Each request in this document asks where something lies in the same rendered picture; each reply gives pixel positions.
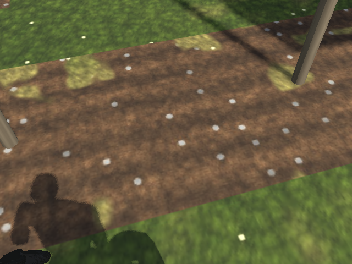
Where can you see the left robot hand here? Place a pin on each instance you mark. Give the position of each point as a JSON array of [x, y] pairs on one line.
[[26, 257]]

